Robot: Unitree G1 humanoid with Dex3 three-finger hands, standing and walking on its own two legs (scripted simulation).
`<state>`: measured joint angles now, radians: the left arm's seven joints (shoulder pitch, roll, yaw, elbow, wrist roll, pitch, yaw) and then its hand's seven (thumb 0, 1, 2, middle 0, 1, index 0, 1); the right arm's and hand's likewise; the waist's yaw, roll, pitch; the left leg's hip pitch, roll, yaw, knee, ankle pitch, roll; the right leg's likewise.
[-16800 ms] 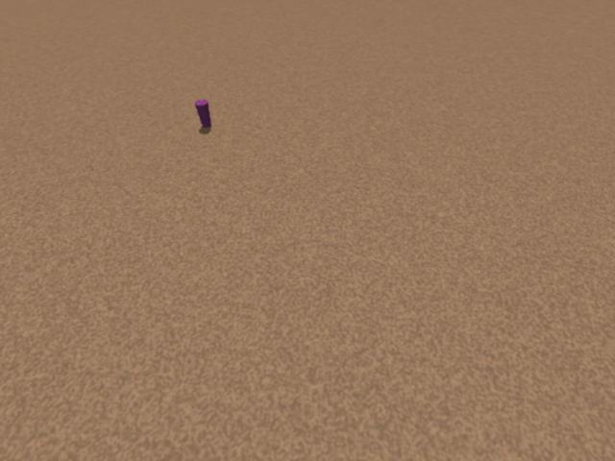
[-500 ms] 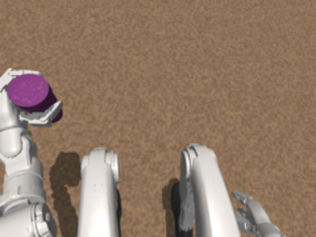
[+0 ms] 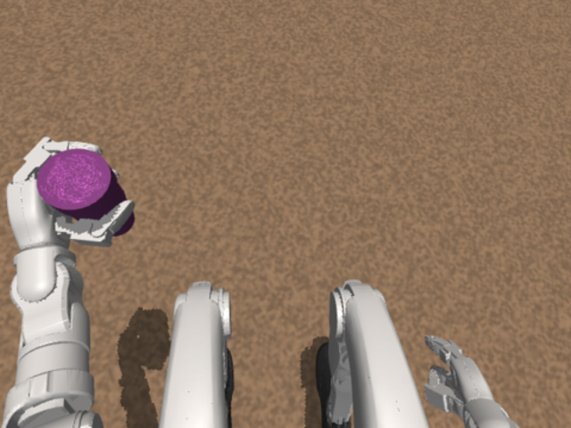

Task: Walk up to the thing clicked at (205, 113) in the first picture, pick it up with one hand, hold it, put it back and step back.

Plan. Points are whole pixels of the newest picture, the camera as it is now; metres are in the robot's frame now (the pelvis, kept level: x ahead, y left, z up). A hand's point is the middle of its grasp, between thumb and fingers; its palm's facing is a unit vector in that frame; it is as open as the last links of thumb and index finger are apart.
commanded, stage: lift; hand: left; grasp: from the side
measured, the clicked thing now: (98, 202) +0.40 +0.26 -0.02
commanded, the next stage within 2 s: hold in 1.62 s
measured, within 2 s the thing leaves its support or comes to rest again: neither
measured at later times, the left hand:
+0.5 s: hand (12, 114) +0.39 +0.24 +0.19, palm faces +0.29 -0.96 -0.03, open 9.7 cm
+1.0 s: hand out of the picture +0.38 +0.22 +0.27, palm faces +0.28 -0.96 -0.02, open 9.7 cm
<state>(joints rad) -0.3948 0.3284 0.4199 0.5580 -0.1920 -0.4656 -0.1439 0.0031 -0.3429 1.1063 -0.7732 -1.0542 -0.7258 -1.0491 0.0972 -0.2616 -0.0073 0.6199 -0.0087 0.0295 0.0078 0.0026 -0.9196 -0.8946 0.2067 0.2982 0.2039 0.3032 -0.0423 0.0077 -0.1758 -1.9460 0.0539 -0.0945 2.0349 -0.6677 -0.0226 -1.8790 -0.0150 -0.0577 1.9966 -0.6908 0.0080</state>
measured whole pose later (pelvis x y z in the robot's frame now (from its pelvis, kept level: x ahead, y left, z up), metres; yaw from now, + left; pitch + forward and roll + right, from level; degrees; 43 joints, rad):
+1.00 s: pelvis +0.05 +0.01 +0.23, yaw +4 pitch +15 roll -3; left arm -0.12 0.19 0.18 0.36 -0.15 -0.36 0.04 0.00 -0.34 1.11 -0.78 -1.05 -0.73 -1.04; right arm 0.22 -0.21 0.00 0.63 0.00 -0.02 -0.02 0.01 -0.92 -0.90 0.21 0.30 0.20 0.30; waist -0.02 0.02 -0.11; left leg -0.94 0.05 -0.03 1.17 -0.50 -0.01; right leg -0.88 -0.02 -0.05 1.12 -0.51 0.02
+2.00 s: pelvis +0.08 +0.00 +0.28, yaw +4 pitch +8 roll -1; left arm -0.11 0.15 0.14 0.39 -0.13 -0.35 0.07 0.00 -0.34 1.10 -0.77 -1.05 -0.73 -1.04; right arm 0.23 -0.22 -0.01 0.64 -0.01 0.02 -0.02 0.01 -0.93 -0.90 0.20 0.30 0.20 0.30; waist -0.02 0.02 -0.05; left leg -0.62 0.05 -0.01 0.90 -0.43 -0.02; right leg -0.57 -0.02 -0.04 0.87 -0.44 0.01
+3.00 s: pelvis +0.07 +0.00 +0.29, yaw +4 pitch +6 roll -1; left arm -0.10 0.14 0.13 0.39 -0.13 -0.35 0.06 0.00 -0.34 1.10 -0.77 -1.05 -0.73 -1.04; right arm 0.22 -0.22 -0.01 0.65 0.00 0.01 -0.02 0.01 -0.93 -0.90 0.20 0.30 0.20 0.30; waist -0.02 0.02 -0.03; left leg -0.54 0.04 -0.01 0.83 -0.39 -0.02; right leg -0.50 -0.02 -0.04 0.80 -0.40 0.01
